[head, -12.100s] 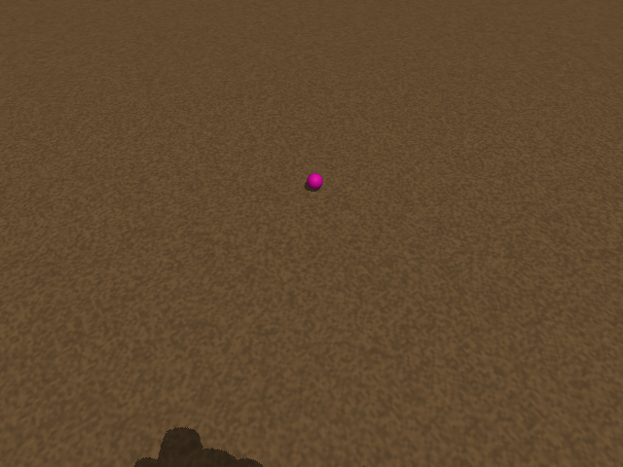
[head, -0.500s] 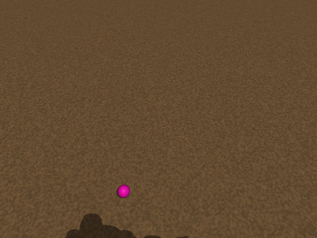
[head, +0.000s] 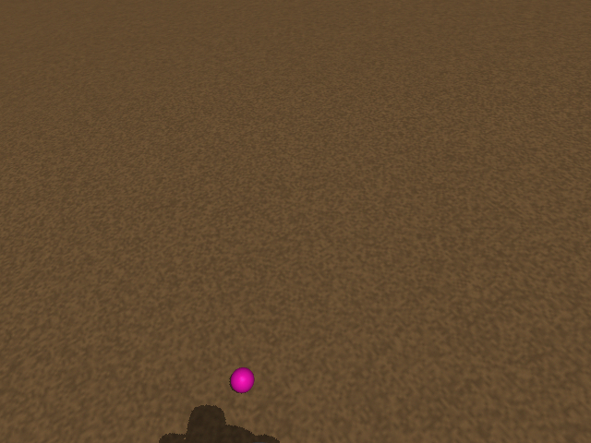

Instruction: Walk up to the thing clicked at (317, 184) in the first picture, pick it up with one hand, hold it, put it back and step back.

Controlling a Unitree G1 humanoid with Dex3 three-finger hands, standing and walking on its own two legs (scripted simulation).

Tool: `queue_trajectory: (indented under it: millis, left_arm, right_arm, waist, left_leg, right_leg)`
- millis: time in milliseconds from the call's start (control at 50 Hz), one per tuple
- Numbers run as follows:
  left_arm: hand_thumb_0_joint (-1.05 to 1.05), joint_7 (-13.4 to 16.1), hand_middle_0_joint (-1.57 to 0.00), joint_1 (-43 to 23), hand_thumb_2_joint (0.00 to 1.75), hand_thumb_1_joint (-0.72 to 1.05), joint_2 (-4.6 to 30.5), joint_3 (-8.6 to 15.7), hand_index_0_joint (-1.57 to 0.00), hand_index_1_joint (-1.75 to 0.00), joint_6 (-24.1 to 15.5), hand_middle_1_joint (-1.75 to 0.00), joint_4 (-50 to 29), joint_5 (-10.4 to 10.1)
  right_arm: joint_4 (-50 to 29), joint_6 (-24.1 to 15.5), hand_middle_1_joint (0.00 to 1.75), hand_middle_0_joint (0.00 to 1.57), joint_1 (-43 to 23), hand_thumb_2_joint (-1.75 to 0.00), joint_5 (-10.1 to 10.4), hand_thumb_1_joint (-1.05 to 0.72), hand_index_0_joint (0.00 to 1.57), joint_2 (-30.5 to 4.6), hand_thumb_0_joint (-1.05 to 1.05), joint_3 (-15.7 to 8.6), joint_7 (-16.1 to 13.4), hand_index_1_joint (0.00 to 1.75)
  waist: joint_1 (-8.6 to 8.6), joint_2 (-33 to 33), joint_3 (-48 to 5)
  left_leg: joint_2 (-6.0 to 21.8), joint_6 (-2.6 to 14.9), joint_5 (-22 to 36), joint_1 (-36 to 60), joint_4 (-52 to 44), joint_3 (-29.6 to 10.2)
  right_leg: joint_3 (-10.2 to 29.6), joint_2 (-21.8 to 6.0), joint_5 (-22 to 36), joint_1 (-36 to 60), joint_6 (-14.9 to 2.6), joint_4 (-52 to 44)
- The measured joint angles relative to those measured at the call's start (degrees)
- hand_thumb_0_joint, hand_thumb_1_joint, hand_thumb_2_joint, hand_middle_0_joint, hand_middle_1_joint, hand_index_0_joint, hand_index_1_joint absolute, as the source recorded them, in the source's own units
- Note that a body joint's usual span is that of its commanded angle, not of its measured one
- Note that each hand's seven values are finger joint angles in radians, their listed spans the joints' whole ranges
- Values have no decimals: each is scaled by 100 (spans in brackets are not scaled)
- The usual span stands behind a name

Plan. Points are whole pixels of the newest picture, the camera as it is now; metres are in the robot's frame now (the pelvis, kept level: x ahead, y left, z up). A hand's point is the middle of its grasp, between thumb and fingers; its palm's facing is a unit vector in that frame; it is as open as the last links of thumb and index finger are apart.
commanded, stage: walk up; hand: left
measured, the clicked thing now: (242, 380) +0.44 +0.26 -0.73
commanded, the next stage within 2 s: none
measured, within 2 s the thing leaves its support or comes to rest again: neither
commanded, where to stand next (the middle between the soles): +0.05 +0.04 m, yaw -1 degrees
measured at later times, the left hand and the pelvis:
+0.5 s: hand out of the picture +0.11 +0.31 -0.17, palm faces -0.04 -0.93 -0.38, open 7.4 cm; pelvis -0.01 +0.05 -0.02, yaw -1 degrees
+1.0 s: hand out of the picture +0.04 +0.32 -0.15, palm faces -0.05 -0.92 -0.40, open 7.4 cm; pelvis -0.01 +0.04 -0.01, yaw -2 degrees
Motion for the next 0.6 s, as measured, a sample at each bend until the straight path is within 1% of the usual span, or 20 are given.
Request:
queue_trajectory:
  millis: [80, 140, 180, 220, 240, 260, 280, 300, 320, 340, 360, 380, 400, 440, 480, 520, 560, 580, 600]
  left_arm:
    - [1, 193, -20, 36, 90, 90, -5, -34, -21, -30, 13, -31, -210, -73]
    - [1, 276, -20, -101, 90, 90, 30, -37, -21, -30, 105, -31, -396, -90]
    - [1, 284, -20, -246, 90, 89, 77, -41, -21, -30, 179, -31, -536, -69]
    - [1, 278, -20, -412, 90, 89, 144, -54, -21, -30, 256, -31, -679, -73]
    - [1, 272, -20, -497, 90, 89, 185, -67, -21, -30, 296, -31, -745, -91]
    - [1, 265, -20, -578, 90, 89, 225, -81, -21, -30, 339, -31, -803, -126]
    - [1, 265, -20, -710, 90, 89, 281, -78, -21, -30, 389, -31, -832, -170]
    - [1, 278, -20, -874, 90, 90, 319, -59, -21, -30, 453, -30, -851, -223]
    - [1, 309, -20, -1019, 90, 90, 324, -46, -21, -30, 518, -30, -863, -257]
    - [1, 338, -20, -1135, 90, 90, 323, -44, -21, -30, 581, -30, -869, -274]
    - [1, 349, -20, -1215, 90, 90, 328, -44, -21, -30, 626, -30, -875, -286]
    - [1, 344, -20, -1260, 90, 90, 331, -45, -21, -30, 646, -30, -879, -292]
    - [1, 324, -20, -1271, 90, 90, 326, -48, -21, -30, 652, -30, -888, -285]
    - [1, 247, -20, -1206, 90, 90, 291, -52, -21, -30, 647, -30, -909, -233]
    - [1, 144, -20, -1066, 90, 90, 271, -41, -21, -30, 650, -30, -899, -157]
    - [1, 53, -20, -915, 90, 90, 273, -15, -21, -30, 667, -30, -853, -93]
    - [1, -12, -20, -784, 90, 90, 278, 25, -21, -30, 661, -30, -786, -54]
    - [1, -39, -20, -722, 90, 90, 282, 50, -21, -30, 642, -30, -749, -42]
    - [1, -64, -20, -661, 90, 90, 281, 77, -21, -30, 608, -30, -708, -32]
  right_arm:
    - [-239, 148, 30, 20, -54, -90, -27, -91, 20, -63, 0, -69, 19, 30]
    - [-367, 225, 30, 20, -198, -90, 46, -91, 20, -41, 0, -63, -26, 30]
    - [-431, 222, 30, 20, -282, -90, 103, -91, 20, 5, 0, -29, -66, 30]
    - [-473, 180, 30, 20, -338, -90, 137, -91, 20, 59, 0, 21, -94, 30]
    - [-491, 146, 30, 20, -353, -90, 144, -91, 20, 82, 0, 42, -105, 30]
    - [-512, 100, 30, 20, -355, -90, 142, -91, 20, 96, 0, 59, -115, 30]
    - [-509, 57, 30, 20, -403, -90, 120, -91, 20, 160, 0, 53, -135, 30]
    - [-529, 38, 30, 20, -472, -90, 101, -91, 20, 238, 0, 67, -145, 30]
    - [-570, 25, 30, 20, -528, -90, 112, -91, 20, 292, 0, 101, -135, 30]
    - [-613, 18, 30, 20, -574, -90, 134, -91, 20, 344, 0, 133, -130, 30]
    - [-649, 15, 30, 21, -617, -90, 155, -90, 20, 404, 0, 163, -146, 30]
    - [-673, 3, 30, 21, -653, -90, 160, -90, 20, 459, 0, 193, -179, 30]
    - [-692, -22, 30, 21, -680, -90, 163, -90, 20, 496, 0, 222, -218, 30]
    - [-728, -105, 31, 21, -715, -90, 154, -90, 20, 521, 0, 252, -275, 30]
    - [-774, -211, 31, 21, -698, -90, 123, -90, 20, 520, 0, 258, -300, 30]
    - [-832, -305, 31, 21, -633, -90, 78, -90, 20, 485, 0, 249, -303, 30]
    - [-877, -354, 31, 21, -553, -90, 32, -90, 20, 402, 0, 236, -294, 30]
    - [-887, -356, 31, 21, -518, -90, 9, -90, 20, 349, 0, 228, -285, 30]
    - [-885, -344, 31, 21, -484, -90, -7, -90, 20, 288, 0, 220, -274, 30]
  waist:
    - [-12, 97, 213]
    - [-5, 46, 438]
    - [-6, -33, 555]
    - [-20, -136, 627]
    - [-36, -193, 646]
    - [-61, -239, 651]
    - [-78, -385, 719]
    - [-58, -524, 833]
    - [-66, -565, 916]
    - [-98, -578, 963]
    - [-120, -612, 980]
    - [-123, -657, 962]
    - [-114, -691, 921]
    - [-100, -711, 832]
    - [-87, -750, 709]
    - [-86, -781, 582]
    - [-85, -763, 479]
    - [-89, -738, 437]
    - [-95, -702, 397]
  left_leg:
    - [-55, -111, 153, -530, 303, -227]
    - [-65, -151, 215, -702, 346, -221]
    - [-9, -141, 266, -645, 4, -78]
    - [77, -97, 330, -448, -617, 166]
    - [95, -68, 493, -293, -1025, 286]
    - [104, -53, 884, -93, -1524, 392]
    - [14, -117, 817, -26, -1632, 466]
    - [-61, -119, 741, -58, -1524, 529]
    - [-61, -100, 701, -117, -1415, 524]
    - [-41, -78, 709, -157, -1381, 488]
    - [-24, -62, 754, -169, -1421, 474]
    - [-6, -55, 811, -175, -1491, 487]
    - [21, -52, 860, -187, -1556, 514]
    - [96, -50, 919, -193, -1644, 576]
    - [164, -61, 938, -182, -1687, 671]
    - [239, -83, 921, -185, -1664, 762]
    - [346, -111, 884, -223, -1580, 820]
    - [405, -129, 864, -257, -1523, 832]
    - [463, -152, 841, -298, -1454, 830]
  right_leg:
    - [-33, -55, -63, 70, 40, -12]
    - [24, -184, -181, -57, 105, 204]
    - [56, -290, -291, -202, 153, 424]
    - [69, -402, -465, -392, 206, 761]
    - [72, -462, -583, -511, 226, 1000]
    - [73, -517, -721, -650, 235, 1297]
    - [167, -622, -824, -811, 217, 1654]
    - [433, -573, -1109, -991, 146, 2095]
    - [708, -338, -1559, -1170, 83, 2631]
    - [914, -68, -1870, -1333, 38, 3200]
    - [1044, 148, -1987, -1470, 5, 3705]
    - [1115, 301, -1973, -1577, -15, 4077]
    - [1138, 398, -1880, -1639, -28, 4285]
    - [1080, 441, -1700, -1573, -10, 4200]
    - [1043, 374, -1646, -1361, 39, 3713]
    - [1005, 287, -1740, -1118, 58, 3151]
    - [875, 193, -1870, -897, 38, 2617]
    - [783, 149, -1856, -777, 11, 2316]
    - [683, 114, -1719, -616, -30, 1907]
